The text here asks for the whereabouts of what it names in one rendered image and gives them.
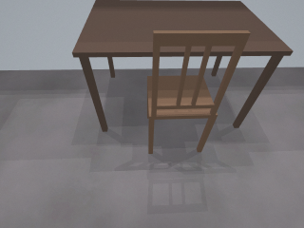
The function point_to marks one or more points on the chair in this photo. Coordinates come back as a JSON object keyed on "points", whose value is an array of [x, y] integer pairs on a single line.
{"points": [[184, 96]]}

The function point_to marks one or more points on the table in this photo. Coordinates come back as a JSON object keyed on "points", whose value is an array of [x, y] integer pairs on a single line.
{"points": [[124, 28]]}

